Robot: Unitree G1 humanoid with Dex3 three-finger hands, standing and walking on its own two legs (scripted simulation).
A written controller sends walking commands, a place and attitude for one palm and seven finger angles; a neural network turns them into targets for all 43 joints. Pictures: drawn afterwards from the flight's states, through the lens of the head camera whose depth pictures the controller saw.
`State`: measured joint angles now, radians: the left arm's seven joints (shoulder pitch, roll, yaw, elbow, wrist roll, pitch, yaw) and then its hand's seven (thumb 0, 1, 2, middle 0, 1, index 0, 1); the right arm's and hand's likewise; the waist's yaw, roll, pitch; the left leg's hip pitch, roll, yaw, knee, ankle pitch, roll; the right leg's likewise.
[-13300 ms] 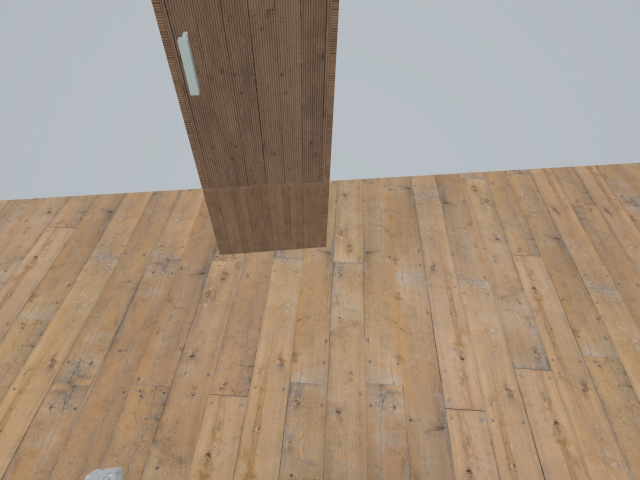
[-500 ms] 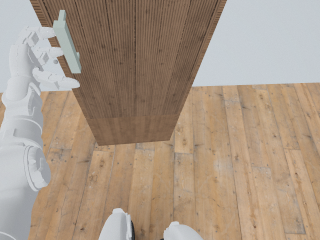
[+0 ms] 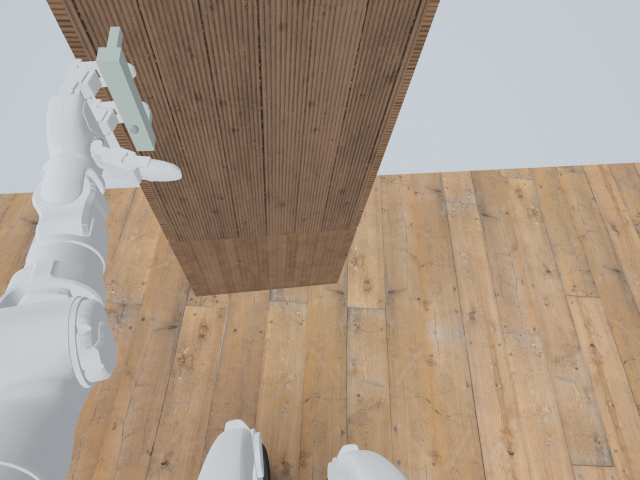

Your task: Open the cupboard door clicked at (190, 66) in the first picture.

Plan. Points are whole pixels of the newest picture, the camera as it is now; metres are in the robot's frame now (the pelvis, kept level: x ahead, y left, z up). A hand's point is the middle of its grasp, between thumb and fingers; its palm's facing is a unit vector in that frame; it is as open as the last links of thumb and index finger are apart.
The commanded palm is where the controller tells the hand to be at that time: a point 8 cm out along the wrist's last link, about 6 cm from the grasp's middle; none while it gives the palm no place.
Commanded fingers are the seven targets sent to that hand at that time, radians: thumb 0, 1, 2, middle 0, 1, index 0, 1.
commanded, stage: slide the fingers in behind the handle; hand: left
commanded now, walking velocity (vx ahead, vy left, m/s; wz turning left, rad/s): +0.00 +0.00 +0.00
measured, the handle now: (131, 93) +0.56 +0.20 +0.11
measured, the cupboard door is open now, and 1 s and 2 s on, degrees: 0 0 30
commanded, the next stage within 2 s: close the thumb around the handle in 0.38 s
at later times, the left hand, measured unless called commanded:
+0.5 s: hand (145, 127) +0.52 +0.18 +0.10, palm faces +0.09 -1.00 +0.00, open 13.9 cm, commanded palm +0.49 +0.22 +0.09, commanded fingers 0.00 -0.39 0.35 -0.31 -1.21 -0.31 -1.21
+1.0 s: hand (150, 128) +0.51 +0.17 +0.10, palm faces +0.09 -1.00 +0.00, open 7.1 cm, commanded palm +0.49 +0.21 +0.09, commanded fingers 0.00 0.90 0.90 -0.40 -1.35 -0.40 -1.35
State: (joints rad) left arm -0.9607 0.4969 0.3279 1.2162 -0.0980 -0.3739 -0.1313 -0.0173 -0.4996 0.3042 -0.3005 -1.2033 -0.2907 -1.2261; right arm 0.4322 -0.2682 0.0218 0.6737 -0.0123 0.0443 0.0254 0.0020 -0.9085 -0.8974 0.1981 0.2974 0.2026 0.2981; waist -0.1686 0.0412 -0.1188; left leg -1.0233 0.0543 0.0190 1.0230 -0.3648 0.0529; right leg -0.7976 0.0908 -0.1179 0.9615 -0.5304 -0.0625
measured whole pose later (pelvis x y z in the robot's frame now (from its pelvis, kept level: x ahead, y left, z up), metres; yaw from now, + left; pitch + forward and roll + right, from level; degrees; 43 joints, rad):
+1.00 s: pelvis +0.00 -0.01 +0.00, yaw +0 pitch +20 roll -3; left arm -0.92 0.46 0.37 1.20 -0.10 -0.38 -0.13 0.00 0.48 0.72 -0.37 -1.31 -0.37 -1.30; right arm 0.40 -0.27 0.02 0.64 0.00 0.07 0.02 0.00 -0.91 -0.90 0.20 0.30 0.20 0.30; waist -0.16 0.04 -0.13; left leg -0.98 0.06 0.04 1.01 -0.37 0.04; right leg -0.78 0.09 -0.10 0.97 -0.54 -0.07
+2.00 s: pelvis +0.01 -0.01 +0.02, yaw +1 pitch +11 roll -1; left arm -0.12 -0.11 -0.10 0.25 0.03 -0.19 0.55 0.00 0.68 0.76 -0.33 -1.35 -0.34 -1.31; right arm 0.21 -0.21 0.00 0.54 -0.04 0.07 0.08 0.01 -0.91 -0.90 0.19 0.30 0.20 0.30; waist -0.01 0.04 -0.16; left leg -0.74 0.01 0.06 0.92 -0.36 0.04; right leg -0.55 0.05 -0.08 0.91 -0.55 -0.07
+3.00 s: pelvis +0.04 -0.10 +0.02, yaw +0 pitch +9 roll +5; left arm 0.29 -0.05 -0.07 -0.02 -0.05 -0.22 0.45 -0.01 -0.45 0.32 -0.28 -0.98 -0.30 -0.98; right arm 0.21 -0.22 -0.01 0.57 -0.04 0.08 0.00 0.01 -0.91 -0.90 0.19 0.30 0.20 0.30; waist 0.00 0.02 -0.16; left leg -0.63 -0.01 -0.08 0.85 -0.33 0.00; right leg -0.46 0.11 -0.05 0.89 -0.57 -0.11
